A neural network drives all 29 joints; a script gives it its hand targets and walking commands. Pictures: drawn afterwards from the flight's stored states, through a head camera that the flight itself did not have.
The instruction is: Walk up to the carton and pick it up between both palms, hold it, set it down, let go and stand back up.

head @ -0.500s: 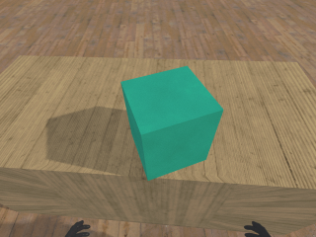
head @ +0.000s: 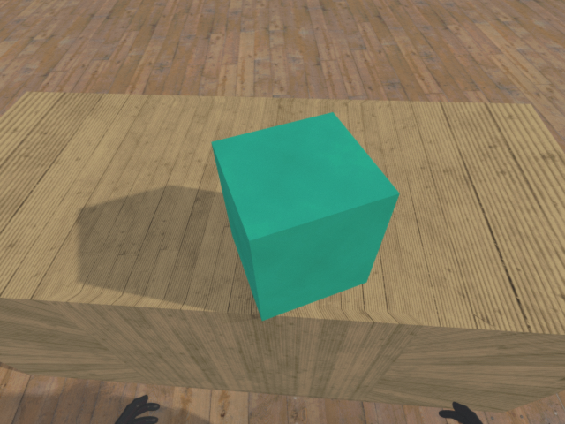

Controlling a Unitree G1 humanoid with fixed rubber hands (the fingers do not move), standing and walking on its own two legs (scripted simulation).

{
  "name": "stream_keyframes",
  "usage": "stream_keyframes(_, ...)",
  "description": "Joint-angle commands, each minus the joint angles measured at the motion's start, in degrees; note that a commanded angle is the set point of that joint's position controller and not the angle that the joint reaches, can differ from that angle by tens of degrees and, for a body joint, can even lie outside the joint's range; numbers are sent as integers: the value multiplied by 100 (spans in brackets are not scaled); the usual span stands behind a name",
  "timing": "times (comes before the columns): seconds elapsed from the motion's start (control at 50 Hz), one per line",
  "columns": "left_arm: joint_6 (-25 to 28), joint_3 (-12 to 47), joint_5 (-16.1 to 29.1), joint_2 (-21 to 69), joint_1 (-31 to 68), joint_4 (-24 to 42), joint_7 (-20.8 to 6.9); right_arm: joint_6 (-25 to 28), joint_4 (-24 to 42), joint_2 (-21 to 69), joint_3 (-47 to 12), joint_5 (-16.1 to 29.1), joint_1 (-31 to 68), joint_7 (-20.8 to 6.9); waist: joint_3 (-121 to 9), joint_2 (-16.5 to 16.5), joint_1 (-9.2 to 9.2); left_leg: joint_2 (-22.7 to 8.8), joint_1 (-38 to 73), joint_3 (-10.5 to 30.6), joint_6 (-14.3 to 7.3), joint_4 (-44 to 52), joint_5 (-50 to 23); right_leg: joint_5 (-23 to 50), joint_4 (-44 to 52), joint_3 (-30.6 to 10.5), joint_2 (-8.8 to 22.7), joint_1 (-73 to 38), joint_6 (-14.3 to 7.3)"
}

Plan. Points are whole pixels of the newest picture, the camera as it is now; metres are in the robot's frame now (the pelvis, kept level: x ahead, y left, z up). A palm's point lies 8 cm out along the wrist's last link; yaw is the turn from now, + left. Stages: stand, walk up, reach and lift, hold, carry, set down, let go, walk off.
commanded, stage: walk up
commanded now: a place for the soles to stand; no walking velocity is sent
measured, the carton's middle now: (296, 219) +0.42 +0.00 +0.01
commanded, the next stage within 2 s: reach and lift in 0.78 s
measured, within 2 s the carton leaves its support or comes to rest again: neither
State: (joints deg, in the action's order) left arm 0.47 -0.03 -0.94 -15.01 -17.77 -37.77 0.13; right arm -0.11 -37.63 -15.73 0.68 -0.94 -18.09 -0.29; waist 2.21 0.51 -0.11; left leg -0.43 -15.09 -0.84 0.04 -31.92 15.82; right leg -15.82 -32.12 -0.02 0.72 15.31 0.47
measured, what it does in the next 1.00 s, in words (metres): stands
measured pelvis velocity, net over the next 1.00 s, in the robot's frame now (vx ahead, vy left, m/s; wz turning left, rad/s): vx -0.02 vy -0.01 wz -0.05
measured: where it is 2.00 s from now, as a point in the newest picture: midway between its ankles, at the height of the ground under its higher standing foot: outside the picture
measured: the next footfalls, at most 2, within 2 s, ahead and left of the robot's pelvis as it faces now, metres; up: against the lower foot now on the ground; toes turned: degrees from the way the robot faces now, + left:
none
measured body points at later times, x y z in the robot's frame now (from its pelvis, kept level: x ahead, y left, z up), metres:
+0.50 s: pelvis -0.02 +0.01 -0.01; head -0.01 +0.00 +0.44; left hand +0.10 +0.28 -0.10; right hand +0.08 -0.27 -0.11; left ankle +0.01 +0.12 -0.73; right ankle +0.01 -0.12 -0.73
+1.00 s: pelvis -0.02 -0.01 -0.01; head +0.02 -0.03 +0.44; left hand +0.17 +0.25 -0.08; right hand +0.13 -0.27 -0.12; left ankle +0.01 +0.12 -0.73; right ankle +0.01 -0.12 -0.73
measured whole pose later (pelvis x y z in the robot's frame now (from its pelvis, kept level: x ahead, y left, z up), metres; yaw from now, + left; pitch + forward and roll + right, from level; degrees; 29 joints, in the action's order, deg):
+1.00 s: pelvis -0.02 -0.01 -0.01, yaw -3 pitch -3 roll +1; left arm -12.9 -2.1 -0.9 -14.2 -6.3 -30.0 1.3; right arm 12.3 -47.4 -14.9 7.4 -5.2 -5.9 -2.7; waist 7.8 2.2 0.5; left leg -2.6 -15.4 -4.4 0.8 -35.6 16.9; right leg -17.6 -37.3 -0.7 -0.1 16.6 -0.5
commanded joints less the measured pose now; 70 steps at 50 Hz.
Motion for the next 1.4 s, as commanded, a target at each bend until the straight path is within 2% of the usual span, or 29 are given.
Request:
stream_keyframes(0.0,81,-353,-4,-992,-44,593,92,-21,478,-789,270,-26,4,-4,-455,-142,-54,-479,270,450,-372,69,-1148,1190,256,-651,584,71,-363)
stream_keyframes(0.04,46,-355,4,-987,12,643,93,-58,483,-772,269,3,17,-14,-319,-132,-60,-446,206,429,-351,61,-896,847,369,-701,619,290,-390)
stream_keyframes(0.08,20,-373,12,-1002,76,683,79,-79,492,-759,271,-11,59,-27,-234,-349,-59,-421,181,397,-319,67,-546,460,486,-744,614,449,-389)
stream_keyframes(0.14,5,-371,5,-945,92,757,72,-77,546,-889,305,-4,123,-55,-76,-144,-45,-501,14,556,-373,280,-237,147,395,-681,517,563,-343)
stream_keyframes(0.2,26,-351,8,-804,4,803,46,-61,553,-1008,317,25,350,-55,-152,93,18,-739,-252,805,-534,657,50,116,46,-458,224,250,-220)
stream_keyframes(0.24,28,-383,-20,-867,-88,798,55,-68,511,-1011,305,57,389,-68,-86,259,39,-770,-645,809,-595,894,655,-184,-57,-389,125,74,-211)
stream_keyframes(0.28,48,-409,-25,-894,-155,827,50,-96,566,-1014,306,31,480,-76,73,204,62,-719,-727,745,-536,859,1004,-298,102,-495,163,211,-218)
stream_keyframes(0.34,101,-428,-29,-993,-94,878,52,-90,554,-951,282,9,375,-102,24,122,-33,-580,-433,571,-420,611,670,-197,330,-804,325,463,-276)
stream_keyframes(0.4,131,-440,-27,-1115,-5,915,49,-71,505,-895,268,-17,278,-119,-132,-275,-90,-463,-36,355,-323,238,297,-160,636,-1091,518,691,-351)
stream_keyframes(0.44,111,-469,-29,-1194,24,909,54,-79,487,-829,274,-28,157,-128,-185,-544,-148,-323,251,220,-265,8,349,-678,958,-1260,638,1032,-430)
stream_keyframes(0.46,83,-462,-14,-1182,104,934,49,-69,454,-784,269,-39,82,-128,-94,-534,-185,-316,312,252,-250,70,363,-849,963,-1235,634,1135,-435)
stream_keyframes(0.54,75,-394,-2,-1008,-6,962,16,-20,432,-978,283,-9,150,-97,-84,-212,-109,-614,168,514,-399,434,353,-380,495,-864,324,902,-272)
stream_keyframes(0.58,66,-374,-11,-875,-162,907,17,1,405,-1059,286,33,228,-84,-302,116,-10,-822,-132,722,-499,765,473,-2,37,-577,115,372,-210)
stream_keyframes(0.64,76,-375,-26,-837,-285,895,33,-40,484,-1029,235,56,485,-72,-129,505,87,-851,-523,596,-516,891,638,189,-77,-566,81,95,-183)
stream_keyframes(0.72,96,-396,-31,-873,-225,953,58,-92,472,-1039,244,44,384,-86,-37,348,22,-846,-522,402,-484,752,417,419,-43,-684,139,192,-196)
stream_keyframes(0.76,113,-432,-16,-1025,-172,977,63,-110,472,-988,236,26,336,-90,-66,-23,-52,-664,-214,276,-404,446,218,483,201,-1000,290,478,-288)
stream_keyframes(0.78,-764,-527,4,-975,2450,589,203,912,-299,-503,774,-639,2581,-221,-37,532,195,-462,-1713,-297,-95,585,1781,-899,-539,439,-291,39,-323)
stream_keyframes(0.8,-1069,-349,-216,-554,1769,467,297,1121,-740,-824,828,-562,1873,-347,542,789,103,-724,-2492,-214,-227,1101,2603,-442,-929,608,-545,-1162,-213)
stream_keyframes(0.82,-1166,-377,-287,-494,1698,639,258,1202,-883,-907,867,-503,1727,-363,450,677,119,-806,-2807,-324,-267,1249,2295,21,-1030,637,-593,-1853,-168)
stream_keyframes(0.84,-1238,-390,-264,-506,1577,758,195,1289,-1002,-833,895,-462,1568,-330,163,418,82,-718,-2236,-448,-172,906,1482,124,-900,524,-469,-1562,-235)
stream_keyframes(0.9,-1335,-384,19,-623,1425,1573,102,1494,-421,-720,977,-441,1201,-177,-568,-618,-29,-300,107,-561,-65,443,226,176,152,361,-234,-399,-205)
stream_keyframes(0.92,-1281,-398,85,-653,1410,1654,128,1561,-293,-670,951,-406,1142,-168,-694,-798,-59,-121,874,-510,-25,315,-156,301,472,253,-90,117,-182)
stream_keyframes(0.96,-1180,-431,51,-522,1082,1689,217,1548,-491,-703,803,-273,899,-223,-769,-697,-54,-55,1459,-372,62,520,-708,901,752,289,-160,61,-121)
stream_keyframes(1.02,-1053,-516,23,-540,950,1387,239,1486,-439,-572,579,-172,1028,-257,-539,-558,28,106,1022,-423,53,757,-897,1331,883,135,-169,-563,-71)
stream_keyframes(1.08,-940,-682,-57,-678,1194,1121,203,1436,-335,-292,349,-117,1206,-185,-133,-582,138,209,849,-485,-11,878,-645,1243,1151,-89,-23,-616,9)
stream_keyframes(1.14,-772,-884,-130,-715,1376,1332,207,1463,-64,-157,137,60,1240,-133,-69,-429,264,231,833,-494,-29,891,-694,1329,1273,-257,108,-781,36)
stream_keyframes(1.26,-248,-790,-294,-235,1119,1684,336,1788,-526,-359,2,505,984,-265,-506,191,90,147,1642,-278,166,985,-1670,2187,1365,-73,1,-843,-58)
stream_keyframes(1.34,2,-635,-145,-94,802,1556,301,2011,-484,-580,35,569,1075,-337,-600,-207,-6,158,1814,-180,116,1059,-1842,2396,1496,8,-75,-848,12)
stream_keyframes(1.38,186,-649,-67,-97,750,1678,328,2139,-338,-598,57,573,1115,-365,-684,-402,51,156,1654,-194,99,1089,-1881,2375,1482,22,-111,-924,27)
